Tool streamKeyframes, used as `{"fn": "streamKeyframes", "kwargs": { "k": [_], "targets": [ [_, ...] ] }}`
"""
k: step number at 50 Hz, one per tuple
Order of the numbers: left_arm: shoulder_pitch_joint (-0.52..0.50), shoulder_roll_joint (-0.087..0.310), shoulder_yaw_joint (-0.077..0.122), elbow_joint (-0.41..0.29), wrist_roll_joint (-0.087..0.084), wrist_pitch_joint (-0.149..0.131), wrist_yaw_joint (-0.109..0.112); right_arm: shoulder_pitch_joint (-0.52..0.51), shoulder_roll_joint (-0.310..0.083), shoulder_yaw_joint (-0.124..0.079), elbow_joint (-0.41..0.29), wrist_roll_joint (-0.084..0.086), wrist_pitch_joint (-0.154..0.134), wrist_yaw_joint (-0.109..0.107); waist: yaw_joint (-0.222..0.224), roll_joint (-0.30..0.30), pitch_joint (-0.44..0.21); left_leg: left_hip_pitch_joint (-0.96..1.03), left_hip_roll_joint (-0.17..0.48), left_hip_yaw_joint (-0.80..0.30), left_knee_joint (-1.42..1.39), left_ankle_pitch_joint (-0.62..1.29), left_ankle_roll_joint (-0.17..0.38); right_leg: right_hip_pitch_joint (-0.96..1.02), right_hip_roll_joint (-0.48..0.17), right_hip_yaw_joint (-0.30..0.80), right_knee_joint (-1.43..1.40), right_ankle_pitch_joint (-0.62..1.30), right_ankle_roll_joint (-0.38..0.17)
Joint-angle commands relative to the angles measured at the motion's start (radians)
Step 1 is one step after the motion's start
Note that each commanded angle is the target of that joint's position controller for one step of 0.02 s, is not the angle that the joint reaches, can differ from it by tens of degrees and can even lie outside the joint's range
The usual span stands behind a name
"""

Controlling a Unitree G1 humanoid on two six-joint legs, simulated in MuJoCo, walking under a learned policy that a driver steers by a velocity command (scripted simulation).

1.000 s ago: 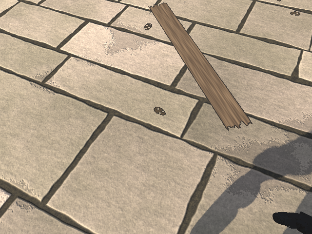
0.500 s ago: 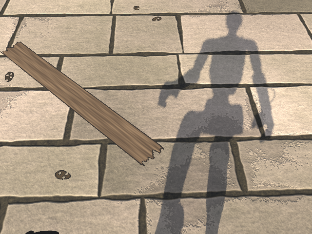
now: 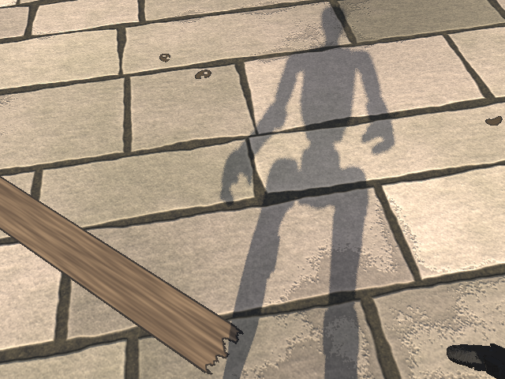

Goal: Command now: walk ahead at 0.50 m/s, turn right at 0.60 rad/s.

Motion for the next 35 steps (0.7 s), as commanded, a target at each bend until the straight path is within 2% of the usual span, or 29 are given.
{"fn": "streamKeyframes", "kwargs": {
  "k": [1,3,4,5,6,7,8,9,10,11,12,14,17,19,22,26,28,29,30,31,32,33,34,35],
  "targets": [
    [0.011,0.165,0.048,-0.044,-0.009,-0.009,0.009,-0.077,-0.101,-0.029,-0.082,0.012,-0.022,0.009,-0.015,-0.126,-0.031,0.174,-0.051,0.017,-0.091,0.029,0.013,-0.08,-0.23,0.218,-0.066,0.102,-0.134],
    [0.01,0.153,0.046,-0.034,-0.003,-0.005,0.011,-0.035,-0.12,-0.039,-0.072,0.013,-0.029,0.013,-0.036,-0.158,-0.037,0.21,-0.044,0.023,-0.109,-0.04,0.043,-0.026,-0.257,0.253,-0.009,0.115,-0.118],
    [0.006,0.139,0.042,-0.03,0.0,-0.002,0.01,0.016,-0.122,-0.046,-0.057,0.01,-0.032,0.012,-0.063,-0.166,-0.046,0.273,-0.047,0.043,-0.138,-0.059,0.064,-0.019,-0.248,0.251,0.029,0.141,-0.103],
    [0.015,0.107,0.031,-0.028,0.004,-0.002,0.008,0.093,-0.138,-0.057,-0.039,0.001,-0.036,0.007,-0.098,-0.16,-0.087,0.394,-0.041,0.052,-0.162,-0.077,0.094,-0.028,-0.207,0.224,0.116,0.202,-0.077],
    [0.025,0.053,0.01,-0.038,0.015,-0.004,0.004,0.217,-0.18,-0.069,-0.028,-0.015,-0.04,0.001,-0.15,-0.076,-0.204,0.607,0.095,-0.079,-0.151,-0.107,0.157,-0.108,-0.151,0.156,0.362,0.124,-0.041],
    [0.176,-0.006,-0.01,-0.047,-0.01,-0.015,0.003,0.329,-0.278,-0.097,0.014,-0.021,-0.026,0.003,-0.11,0.238,-0.335,0.938,0.307,-0.517,-0.229,-0.309,0.338,-0.444,-0.005,0.014,0.709,-0.22,0.041],
    [0.159,0.078,0.001,-0.035,-0.023,-0.02,0.007,0.361,-0.209,-0.086,0.03,0.012,-0.021,0.014,-0.142,0.224,-0.298,0.942,0.346,-0.725,-0.334,-0.615,0.358,-0.613,-0.044,0.037,0.86,-0.318,0.054],
    [0.034,0.145,0.02,-0.045,-0.021,-0.02,0.009,0.312,-0.146,-0.068,0.019,0.015,-0.02,0.013,-0.167,0.111,-0.158,0.826,0.301,-0.602,-0.356,-0.629,0.311,-0.655,-0.082,0.047,0.9,-0.231,0.051],
    [-0.045,0.143,0.019,-0.063,-0.007,-0.018,0.012,0.259,-0.124,-0.057,0.01,0.002,-0.014,0.011,-0.155,0.047,-0.095,0.72,0.256,-0.469,-0.355,-0.517,0.28,-0.635,-0.117,0.006,0.883,-0.163,0.052],
    [-0.09,0.128,0.018,-0.078,0.009,-0.022,0.01,0.227,-0.1,-0.048,0.015,-0.003,-0.01,0.01,-0.139,0.035,-0.039,0.629,0.217,-0.377,-0.372,-0.403,0.281,-0.622,-0.142,-0.007,0.826,-0.116,0.053],
    [-0.089,0.111,0.018,-0.079,0.011,-0.025,0.004,0.211,-0.084,-0.04,0.018,-0.01,-0.01,0.007,-0.112,0.06,-0.03,0.572,0.184,-0.309,-0.389,-0.317,0.271,-0.574,-0.173,-0.016,0.774,-0.077,0.052],
    [-0.069,0.075,0.011,-0.069,0.007,-0.026,-0.004,0.214,-0.073,-0.036,0.029,-0.003,-0.013,0.004,-0.093,0.086,-0.039,0.532,0.151,-0.229,-0.418,-0.204,0.274,-0.519,-0.189,-0.049,0.701,-0.054,0.058],
    [-0.141,0.038,-0.006,-0.091,0.016,-0.029,-0.008,0.242,-0.119,-0.047,0.053,0.011,-0.014,-0.001,-0.106,0.06,-0.022,0.517,0.161,-0.153,-0.458,-0.084,0.3,-0.534,-0.203,-0.081,0.541,0.021,0.075],
    [-0.2,0.022,-0.015,-0.101,0.016,-0.035,-0.014,0.257,-0.139,-0.051,0.067,0.014,-0.008,-0.004,-0.124,0.048,-0.017,0.514,0.148,-0.095,-0.47,-0.044,0.289,-0.51,-0.202,-0.096,0.415,0.128,0.08],
    [-0.288,0.019,-0.019,-0.114,0.008,-0.043,-0.025,0.296,-0.154,-0.051,0.093,0.023,0.002,-0.006,-0.154,0.044,-0.003,0.504,0.129,-0.027,-0.465,-0.01,0.268,-0.438,-0.177,-0.124,0.263,0.255,0.086],
    [-0.376,0.035,-0.015,-0.145,-0.001,-0.05,-0.042,0.356,-0.167,-0.052,0.131,0.031,0.019,-0.007,-0.169,0.047,0.021,0.578,0.174,-0.033,-0.43,0.014,0.25,-0.414,-0.156,-0.132,0.17,0.245,0.06],
    [-0.36,0.056,-0.007,-0.146,0.0,-0.054,-0.047,0.356,-0.184,-0.057,0.141,0.032,0.031,-0.012,-0.14,0.055,0.012,0.622,0.193,-0.032,-0.382,0.103,0.232,-0.361,-0.142,-0.141,0.13,0.188,0.032],
    [-0.298,0.075,0.004,-0.13,0.005,-0.055,-0.045,0.339,-0.193,-0.059,0.14,0.035,0.036,-0.015,-0.095,0.054,-0.022,0.621,0.178,-0.006,-0.308,0.24,0.216,-0.258,-0.12,-0.163,0.095,0.185,0.011],
    [-0.174,0.114,0.026,-0.09,0.011,-0.052,-0.038,0.338,-0.178,-0.053,0.139,0.034,0.038,-0.017,-0.034,0.036,-0.103,0.589,0.134,0.037,-0.16,0.362,0.193,-0.071,-0.101,-0.181,0.075,0.193,-0.017],
    [0.002,0.172,0.047,-0.054,0.02,-0.048,-0.027,0.326,-0.138,-0.034,0.117,0.015,0.035,-0.019,0.043,-0.016,-0.237,0.432,0.089,0.077,0.089,0.229,0.155,0.208,-0.221,-0.058,0.115,0.212,-0.072],
    [0.088,0.279,0.069,-0.038,0.028,-0.039,-0.022,0.423,-0.029,0.002,0.084,0.002,0.015,-0.016,0.015,-0.273,-0.37,0.039,-0.073,0.132,0.476,-0.296,0.08,0.554,-0.473,0.381,0.061,0.091,-0.226],
    [0.111,0.198,0.049,-0.028,0.013,-0.035,-0.024,0.398,-0.089,-0.01,0.098,0.018,-0.004,-0.01,0.039,-0.275,-0.409,-0.096,-0.075,0.013,0.622,-0.584,0.08,0.552,-0.503,0.579,-0.055,-0.063,-0.262],
    [0.038,0.157,0.031,-0.031,0.009,-0.037,-0.025,0.315,-0.154,-0.03,0.072,0.042,-0.015,-0.004,0.029,-0.211,-0.241,-0.173,-0.019,0.013,0.66,-0.524,0.091,0.427,-0.468,0.448,-0.079,-0.089,-0.219],
    [-0.021,0.128,0.021,-0.037,0.013,-0.038,-0.025,0.254,-0.146,-0.028,0.061,0.042,-0.018,-0.003,0.006,-0.15,-0.158,-0.156,0.024,0.037,0.625,-0.437,0.095,0.297,-0.419,0.326,-0.098,-0.038,-0.192]
  ]
}}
